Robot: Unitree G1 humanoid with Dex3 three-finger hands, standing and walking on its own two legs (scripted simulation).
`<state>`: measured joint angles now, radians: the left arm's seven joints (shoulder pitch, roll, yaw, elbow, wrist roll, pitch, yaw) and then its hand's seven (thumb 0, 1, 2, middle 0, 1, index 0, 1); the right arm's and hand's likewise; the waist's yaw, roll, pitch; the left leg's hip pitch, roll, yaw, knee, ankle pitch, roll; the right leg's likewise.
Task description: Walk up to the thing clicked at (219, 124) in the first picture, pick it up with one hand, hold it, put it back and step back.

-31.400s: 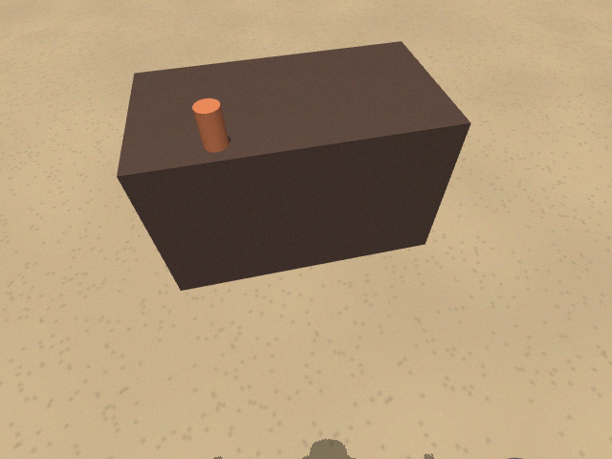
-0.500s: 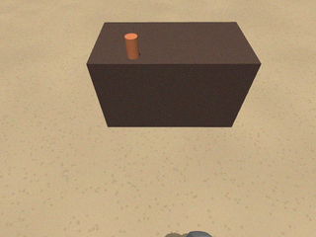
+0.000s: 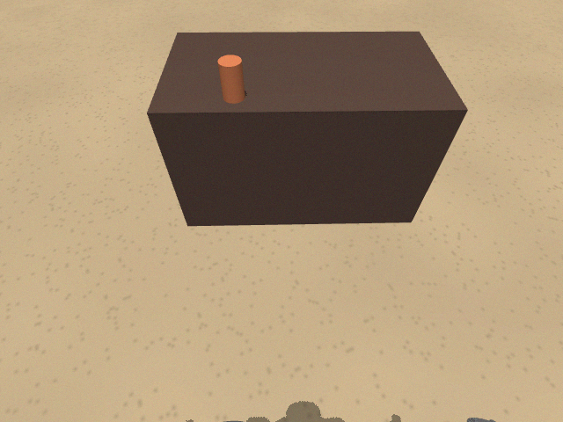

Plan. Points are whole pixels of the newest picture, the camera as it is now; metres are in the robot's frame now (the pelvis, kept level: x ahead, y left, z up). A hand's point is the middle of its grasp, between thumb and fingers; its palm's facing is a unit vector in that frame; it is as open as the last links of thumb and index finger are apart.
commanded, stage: step back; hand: left
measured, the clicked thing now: (232, 79) +1.06 +0.18 -0.10
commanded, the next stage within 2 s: stand in 0.20 s
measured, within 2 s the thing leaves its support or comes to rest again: neither
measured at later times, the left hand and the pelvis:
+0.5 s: hand out of the picture +0.12 +0.25 -0.14, palm faces -0.03 -0.94 -0.33, open 7.3 cm; pelvis +0.01 +0.00 +0.02, yaw +0 degrees
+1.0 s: hand out of the picture +0.07 +0.25 -0.14, palm faces -0.02 -0.94 -0.34, open 7.3 cm; pelvis +0.00 -0.01 +0.02, yaw +0 degrees
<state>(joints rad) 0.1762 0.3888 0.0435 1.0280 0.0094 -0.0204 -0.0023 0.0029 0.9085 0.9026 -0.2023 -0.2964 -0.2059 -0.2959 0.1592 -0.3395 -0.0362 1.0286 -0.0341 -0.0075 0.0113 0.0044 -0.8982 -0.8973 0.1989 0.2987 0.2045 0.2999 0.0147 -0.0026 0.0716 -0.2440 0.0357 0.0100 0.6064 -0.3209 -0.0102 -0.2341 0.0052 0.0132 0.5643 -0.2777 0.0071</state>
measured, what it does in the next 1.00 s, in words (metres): stands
